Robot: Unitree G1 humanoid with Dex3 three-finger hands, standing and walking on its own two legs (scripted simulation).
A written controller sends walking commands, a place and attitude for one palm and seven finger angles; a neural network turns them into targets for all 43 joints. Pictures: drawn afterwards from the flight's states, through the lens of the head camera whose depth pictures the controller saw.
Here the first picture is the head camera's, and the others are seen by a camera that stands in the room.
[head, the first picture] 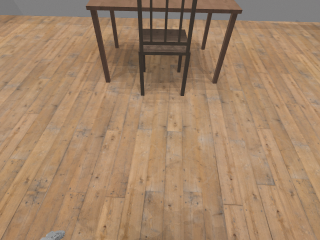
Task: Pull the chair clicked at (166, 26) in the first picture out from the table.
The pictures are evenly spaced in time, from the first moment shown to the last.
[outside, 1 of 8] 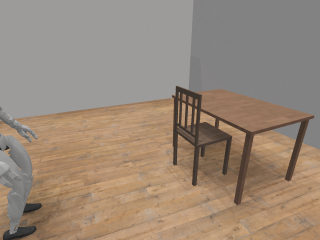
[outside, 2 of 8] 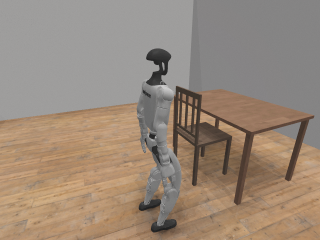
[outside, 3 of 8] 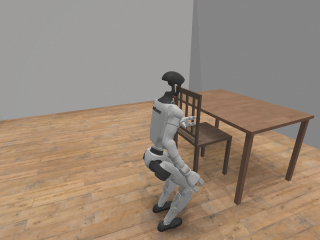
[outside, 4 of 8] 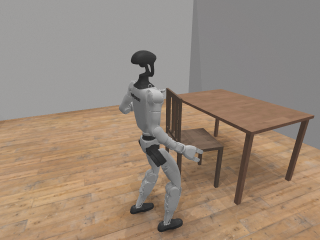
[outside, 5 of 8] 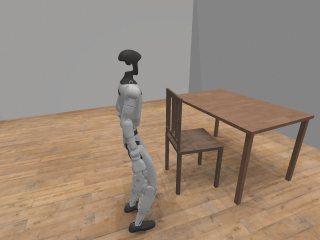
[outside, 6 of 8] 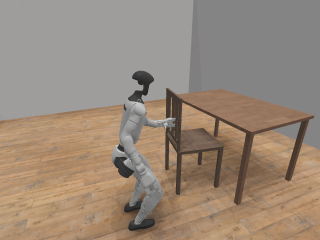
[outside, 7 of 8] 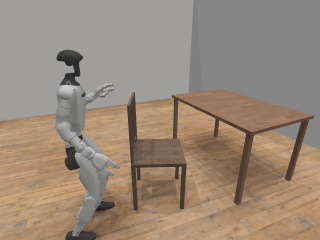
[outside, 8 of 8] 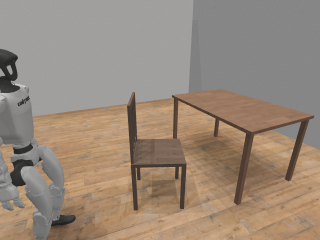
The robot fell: no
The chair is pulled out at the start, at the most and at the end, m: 0.00 0.57 0.57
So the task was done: yes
